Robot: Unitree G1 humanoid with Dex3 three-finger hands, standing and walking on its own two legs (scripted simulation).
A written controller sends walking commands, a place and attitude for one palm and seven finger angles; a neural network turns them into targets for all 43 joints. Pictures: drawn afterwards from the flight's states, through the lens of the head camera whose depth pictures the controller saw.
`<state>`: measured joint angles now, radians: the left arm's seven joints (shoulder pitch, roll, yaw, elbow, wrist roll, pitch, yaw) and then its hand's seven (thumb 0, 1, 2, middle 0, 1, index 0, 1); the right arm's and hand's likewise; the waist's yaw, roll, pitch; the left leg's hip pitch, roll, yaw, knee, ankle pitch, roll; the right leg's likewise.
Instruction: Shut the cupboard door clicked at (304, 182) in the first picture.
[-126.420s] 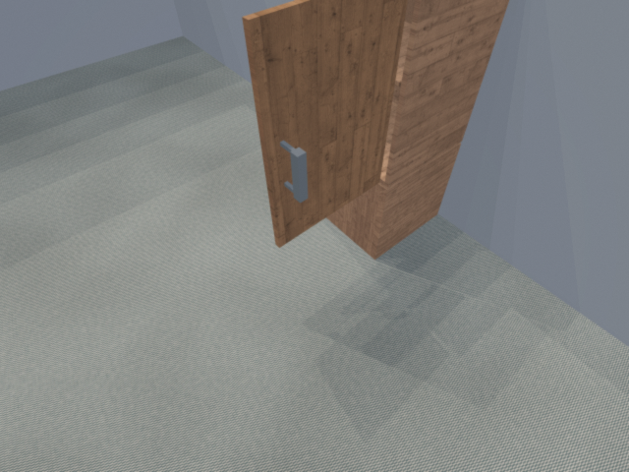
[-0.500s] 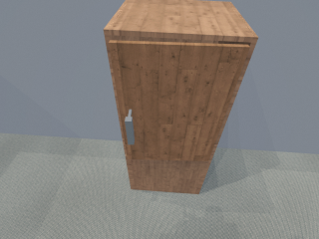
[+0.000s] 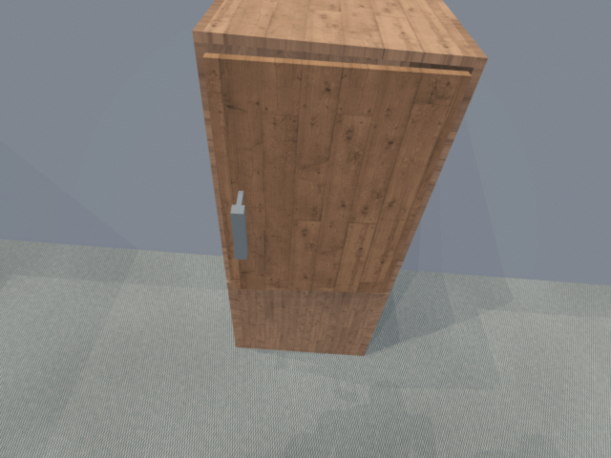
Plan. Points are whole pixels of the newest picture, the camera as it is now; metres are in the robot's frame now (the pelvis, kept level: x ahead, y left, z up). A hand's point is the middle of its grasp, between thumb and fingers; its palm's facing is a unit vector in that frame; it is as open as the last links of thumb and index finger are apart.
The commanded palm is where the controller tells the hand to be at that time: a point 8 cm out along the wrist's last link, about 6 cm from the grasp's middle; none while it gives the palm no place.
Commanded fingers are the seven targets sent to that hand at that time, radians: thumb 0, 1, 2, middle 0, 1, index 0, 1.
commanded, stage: come to a stop and stand still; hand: left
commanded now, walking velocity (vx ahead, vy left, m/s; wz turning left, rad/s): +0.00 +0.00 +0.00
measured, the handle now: (240, 225) +0.56 +0.15 -0.07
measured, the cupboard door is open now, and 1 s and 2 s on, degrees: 3 3 3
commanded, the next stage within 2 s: look again from close up in 0.62 s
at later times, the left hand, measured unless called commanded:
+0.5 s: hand out of the picture -0.04 +0.19 -0.17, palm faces +0.03 -0.99 -0.15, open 7.3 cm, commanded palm none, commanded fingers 0.00 0.90 0.90 -0.20 -0.30 -0.20 -0.30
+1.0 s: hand out of the picture -0.01 +0.17 -0.16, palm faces +0.00 -0.98 -0.17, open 7.3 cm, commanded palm none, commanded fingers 0.00 0.90 0.90 -0.20 -0.30 -0.20 -0.30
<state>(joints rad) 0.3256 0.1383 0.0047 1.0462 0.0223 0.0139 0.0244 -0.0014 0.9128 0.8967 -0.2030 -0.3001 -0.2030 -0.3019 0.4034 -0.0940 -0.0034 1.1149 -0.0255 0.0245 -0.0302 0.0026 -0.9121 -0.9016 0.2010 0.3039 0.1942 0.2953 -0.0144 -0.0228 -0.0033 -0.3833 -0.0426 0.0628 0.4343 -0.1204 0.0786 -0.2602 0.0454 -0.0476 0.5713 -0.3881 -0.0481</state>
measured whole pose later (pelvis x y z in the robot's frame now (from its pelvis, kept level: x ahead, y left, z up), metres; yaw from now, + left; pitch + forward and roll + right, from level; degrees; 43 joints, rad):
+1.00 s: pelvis -0.01 +0.01 +0.01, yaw -1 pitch -1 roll +1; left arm 0.30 0.14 -0.02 1.11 0.01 -0.01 0.02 0.00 0.91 0.90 -0.20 -0.30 -0.20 -0.30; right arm 0.29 -0.14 0.02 1.12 -0.01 -0.02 -0.04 0.01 -0.92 -0.90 0.20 0.30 0.20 0.30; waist 0.01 0.00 0.02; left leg -0.19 -0.02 0.02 0.38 -0.18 0.02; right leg -0.18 0.00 -0.03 0.42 -0.23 -0.02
